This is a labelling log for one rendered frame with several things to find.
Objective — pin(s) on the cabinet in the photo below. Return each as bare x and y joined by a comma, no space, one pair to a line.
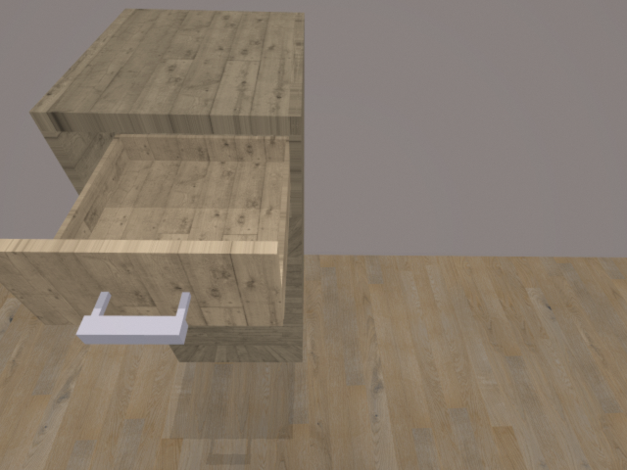
193,72

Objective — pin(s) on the drawer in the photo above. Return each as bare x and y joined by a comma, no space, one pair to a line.
161,215

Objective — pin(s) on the handle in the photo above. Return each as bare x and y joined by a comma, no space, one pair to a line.
100,329

